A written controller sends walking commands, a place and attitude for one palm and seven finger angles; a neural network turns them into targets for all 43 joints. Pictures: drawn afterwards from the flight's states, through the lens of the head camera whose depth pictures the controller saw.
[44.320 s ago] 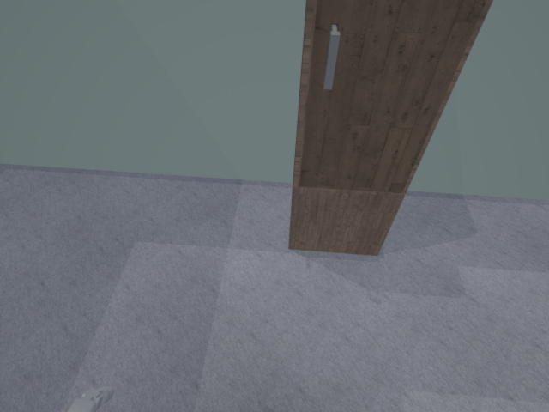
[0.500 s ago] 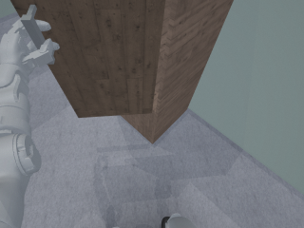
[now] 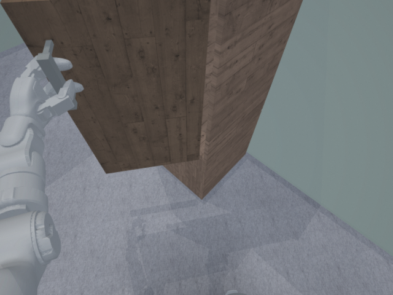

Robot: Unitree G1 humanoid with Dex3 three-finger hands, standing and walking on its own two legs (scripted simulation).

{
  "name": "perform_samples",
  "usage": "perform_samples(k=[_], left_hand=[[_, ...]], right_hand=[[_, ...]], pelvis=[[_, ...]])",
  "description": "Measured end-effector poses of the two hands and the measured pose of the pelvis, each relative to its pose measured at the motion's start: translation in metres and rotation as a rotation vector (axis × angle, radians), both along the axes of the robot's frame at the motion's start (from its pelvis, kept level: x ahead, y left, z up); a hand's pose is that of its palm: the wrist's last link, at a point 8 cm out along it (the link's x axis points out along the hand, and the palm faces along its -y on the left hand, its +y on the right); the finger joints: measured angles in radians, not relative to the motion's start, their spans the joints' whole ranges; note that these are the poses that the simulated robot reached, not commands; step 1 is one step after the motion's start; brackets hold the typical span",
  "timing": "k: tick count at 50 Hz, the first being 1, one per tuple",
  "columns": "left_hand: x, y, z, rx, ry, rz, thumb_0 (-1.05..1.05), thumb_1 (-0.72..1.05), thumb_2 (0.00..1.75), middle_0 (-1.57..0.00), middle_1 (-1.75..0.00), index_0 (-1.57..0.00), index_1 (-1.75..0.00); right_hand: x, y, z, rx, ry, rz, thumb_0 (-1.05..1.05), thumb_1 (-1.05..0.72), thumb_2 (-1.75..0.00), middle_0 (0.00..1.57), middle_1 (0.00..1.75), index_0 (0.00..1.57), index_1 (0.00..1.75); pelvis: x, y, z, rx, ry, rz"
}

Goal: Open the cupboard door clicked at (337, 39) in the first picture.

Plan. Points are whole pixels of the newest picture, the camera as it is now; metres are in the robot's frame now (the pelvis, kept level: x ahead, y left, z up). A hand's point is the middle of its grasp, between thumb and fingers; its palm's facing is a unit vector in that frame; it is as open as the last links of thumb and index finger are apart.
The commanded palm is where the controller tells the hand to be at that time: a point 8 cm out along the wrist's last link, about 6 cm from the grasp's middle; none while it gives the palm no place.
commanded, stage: pull the door open along its arc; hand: left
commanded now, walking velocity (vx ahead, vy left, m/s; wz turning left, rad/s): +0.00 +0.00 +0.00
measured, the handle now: (60, 77) +0.53 +0.24 +0.14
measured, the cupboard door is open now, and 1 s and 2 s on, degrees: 54 98 99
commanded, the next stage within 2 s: open thumb and fingers to let go in 0.80 s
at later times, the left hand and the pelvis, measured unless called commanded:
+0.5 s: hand (107, 151) +0.34 +0.13 +0.14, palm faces +0.37 -0.93 +0.06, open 6.3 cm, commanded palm +0.27 +0.19 +0.13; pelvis +0.00 -0.01 +0.02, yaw +1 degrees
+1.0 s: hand (146, 175) +0.29 +0.06 +0.14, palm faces +0.40 -0.92 -0.01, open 6.5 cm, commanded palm +0.25 +0.11 +0.13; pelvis +0.00 -0.03 +0.02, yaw +4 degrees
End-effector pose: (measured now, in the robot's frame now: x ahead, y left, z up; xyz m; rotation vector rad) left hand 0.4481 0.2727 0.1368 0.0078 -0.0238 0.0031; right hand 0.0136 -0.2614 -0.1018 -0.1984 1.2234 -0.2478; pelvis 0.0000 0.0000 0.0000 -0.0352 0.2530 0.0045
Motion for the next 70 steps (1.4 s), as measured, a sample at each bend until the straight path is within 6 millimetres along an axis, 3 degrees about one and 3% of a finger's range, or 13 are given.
perform_samples(k=[8,18,26,42,53,59,70], left_hand=[[-0.048,-0.016,-0.002,-0.013,-0.021,-0.029,0.00,0.72,0.75,-0.33,-1.33,-0.29,-1.32],[-0.119,-0.071,-0.002,-0.080,-0.021,0.221,0.01,0.71,0.75,-0.32,-1.30,-0.31,-1.25],[-0.149,-0.107,0.004,-0.068,0.030,0.395,0.02,0.69,0.78,-0.31,-1.24,-0.31,-1.27],[-0.194,-0.162,0.005,-0.037,0.037,0.383,0.02,0.67,0.75,-0.29,-1.26,-0.28,-1.30],[-0.192,-0.165,0.007,0.001,0.035,0.420,0.01,0.60,0.78,-0.34,-1.29,-0.32,-1.32],[-0.191,-0.159,0.011,-0.005,0.029,0.427,0.01,0.40,0.69,-0.35,-1.29,-0.35,-1.30],[-0.189,-0.165,0.012,0.006,0.034,0.406,0.00,-0.23,0.42,-0.32,-1.22,-0.32,-1.23]], right_hand=[[0.054,0.007,0.007,0.042,-0.173,0.037,0.01,-0.90,-0.90,0.20,0.30,0.20,0.30],[0.142,0.034,0.026,0.132,-0.420,0.138,0.01,-0.90,-0.90,0.20,0.30,0.20,0.30],[0.176,0.048,0.038,0.142,-0.466,0.221,0.01,-0.90,-0.90,0.20,0.30,0.20,0.30],[0.168,0.029,0.028,0.109,-0.386,0.242,0.01,-0.90,-0.90,0.20,0.30,0.20,0.30],[0.167,0.044,0.026,0.114,-0.380,0.284,0.01,-0.90,-0.90,0.20,0.30,0.20,0.30],[0.161,0.058,0.029,0.130,-0.399,0.298,0.01,-0.90,-0.90,0.20,0.30,0.20,0.30],[0.137,0.067,0.027,0.131,-0.380,0.296,0.01,-0.90,-0.90,0.20,0.30,0.20,0.30]], pelvis=[[0.006,0.002,0.006,0.008,-0.054,-0.010],[0.005,-0.002,0.012,0.018,-0.132,-0.003],[0.002,-0.015,0.016,0.026,-0.200,0.024],[0.007,-0.027,0.016,0.029,-0.263,0.055],[-0.009,-0.026,0.016,0.035,-0.283,0.078],[-0.018,-0.022,0.017,0.038,-0.292,0.077],[-0.036,-0.013,0.017,0.042,-0.302,0.074]])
